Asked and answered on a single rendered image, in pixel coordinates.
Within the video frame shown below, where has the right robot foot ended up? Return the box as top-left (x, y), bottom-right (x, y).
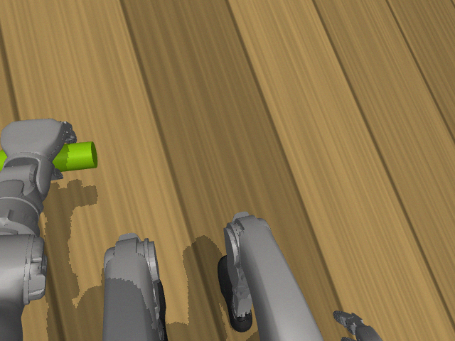
top-left (218, 255), bottom-right (252, 332)

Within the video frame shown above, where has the can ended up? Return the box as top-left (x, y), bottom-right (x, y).
top-left (0, 141), bottom-right (97, 172)

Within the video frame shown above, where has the left robot arm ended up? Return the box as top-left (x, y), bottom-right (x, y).
top-left (0, 152), bottom-right (53, 341)

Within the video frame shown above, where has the right robot hand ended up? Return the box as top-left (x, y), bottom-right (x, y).
top-left (333, 310), bottom-right (382, 341)

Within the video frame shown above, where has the left robot hand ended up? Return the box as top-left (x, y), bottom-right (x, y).
top-left (0, 119), bottom-right (77, 180)

